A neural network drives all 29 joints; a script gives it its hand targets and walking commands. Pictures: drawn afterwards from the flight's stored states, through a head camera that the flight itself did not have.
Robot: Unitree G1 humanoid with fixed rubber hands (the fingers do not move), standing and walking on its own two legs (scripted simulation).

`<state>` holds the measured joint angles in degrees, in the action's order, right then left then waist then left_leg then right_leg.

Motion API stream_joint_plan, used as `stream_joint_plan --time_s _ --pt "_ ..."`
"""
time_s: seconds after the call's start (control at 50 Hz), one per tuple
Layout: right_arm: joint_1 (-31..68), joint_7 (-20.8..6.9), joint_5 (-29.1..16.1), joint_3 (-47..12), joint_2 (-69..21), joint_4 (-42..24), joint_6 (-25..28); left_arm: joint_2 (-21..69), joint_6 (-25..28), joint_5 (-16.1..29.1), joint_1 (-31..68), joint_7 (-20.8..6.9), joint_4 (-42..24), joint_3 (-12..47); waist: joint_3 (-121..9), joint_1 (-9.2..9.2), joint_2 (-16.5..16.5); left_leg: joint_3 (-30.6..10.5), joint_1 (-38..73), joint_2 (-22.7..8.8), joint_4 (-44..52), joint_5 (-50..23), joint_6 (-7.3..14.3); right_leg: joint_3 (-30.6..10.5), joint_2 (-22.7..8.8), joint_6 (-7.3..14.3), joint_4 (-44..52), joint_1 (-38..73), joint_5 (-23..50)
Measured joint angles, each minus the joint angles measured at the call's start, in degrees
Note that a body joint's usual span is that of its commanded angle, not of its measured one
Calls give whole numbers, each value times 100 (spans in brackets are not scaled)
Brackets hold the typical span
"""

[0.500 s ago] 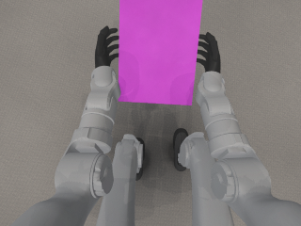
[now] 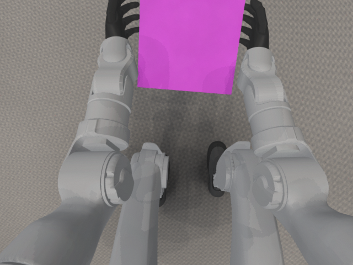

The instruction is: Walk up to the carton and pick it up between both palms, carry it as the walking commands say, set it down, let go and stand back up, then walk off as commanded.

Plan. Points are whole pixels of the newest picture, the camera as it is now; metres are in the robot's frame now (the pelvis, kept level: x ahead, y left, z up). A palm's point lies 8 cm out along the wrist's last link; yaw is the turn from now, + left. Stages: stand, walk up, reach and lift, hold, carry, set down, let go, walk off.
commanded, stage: set down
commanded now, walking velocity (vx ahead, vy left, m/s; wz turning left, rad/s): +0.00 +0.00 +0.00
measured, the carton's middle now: (187, 19) +0.58 +0.01 -0.23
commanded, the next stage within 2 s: none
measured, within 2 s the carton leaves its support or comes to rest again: neither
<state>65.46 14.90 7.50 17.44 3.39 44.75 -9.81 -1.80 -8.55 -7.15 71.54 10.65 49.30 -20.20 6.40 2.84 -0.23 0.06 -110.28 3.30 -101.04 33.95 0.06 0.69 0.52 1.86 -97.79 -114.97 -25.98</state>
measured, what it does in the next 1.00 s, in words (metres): lowers itself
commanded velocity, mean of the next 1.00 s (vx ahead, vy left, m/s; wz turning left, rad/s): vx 0.00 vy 0.00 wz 0.00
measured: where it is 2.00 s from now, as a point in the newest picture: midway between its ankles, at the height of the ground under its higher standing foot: (187, 183)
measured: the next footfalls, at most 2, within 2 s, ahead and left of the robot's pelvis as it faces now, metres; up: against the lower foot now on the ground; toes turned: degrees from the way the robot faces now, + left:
none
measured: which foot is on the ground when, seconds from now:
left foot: down 0.00-1.00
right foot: down 0.00-1.00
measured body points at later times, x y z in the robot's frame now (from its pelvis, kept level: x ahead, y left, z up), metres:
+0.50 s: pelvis -0.02 +0.01 -0.06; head +0.37 +0.01 +0.15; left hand +0.54 +0.15 -0.24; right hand +0.54 -0.12 -0.26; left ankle +0.07 +0.12 -0.47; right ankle +0.12 -0.10 -0.47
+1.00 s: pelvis +0.00 +0.00 -0.09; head +0.40 +0.01 +0.10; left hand +0.55 +0.15 -0.30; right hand +0.57 -0.12 -0.31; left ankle +0.07 +0.12 -0.47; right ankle +0.12 -0.11 -0.47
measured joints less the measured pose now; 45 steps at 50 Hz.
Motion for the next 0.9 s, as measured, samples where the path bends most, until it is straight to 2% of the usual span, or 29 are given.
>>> stream_joint_plan --time_s 0.12,0.32,0.44,0.52,0.74,0.82,0.9 --pt "298 -73 -11 0 173 -2 -115 -49 -133 2 292 -64 -90 -4 543 0 7 0 -97 24 -323 53 -17 -3 0 0 -314 -105 -35" --pt "1839 -97 -555 0 684 -93 -223 -432 -302 407 1593 -12 -676 -6 2489 0 19 0 -53 72 -956 19 -54 -3 1 0 -887 -54 50" --pt "1977 -211 -617 -34 744 99 -639 -514 -457 470 1379 -125 -519 -3 2365 0 20 3 -197 78 -1272 187 -56 8 1 0 -1170 -191 -90" --pt "1981 -263 -616 -34 781 213 -613 -589 -573 470 1473 -295 -447 -3 2355 0 20 3 -221 83 -1319 256 -56 8 1 0 -1217 -216 -162" --pt "2124 -587 -615 -33 1105 723 -484 -638 -494 446 1690 -628 12 -4 2349 0 20 3 -420 104 -1641 524 -56 8 11 0 -1591 -479 -412" --pt "2266 -618 -615 -33 1139 828 -482 -647 -406 446 1600 -649 21 -5 2354 0 20 3 -535 105 -1785 604 -56 8 25 0 -1743 -616 -479" --pt "2374 -621 -623 -109 1147 886 -468 -704 -386 662 1554 -603 14 10 2357 0 19 3 -641 114 -1927 652 -56 8 31 0 -1880 -727 -517"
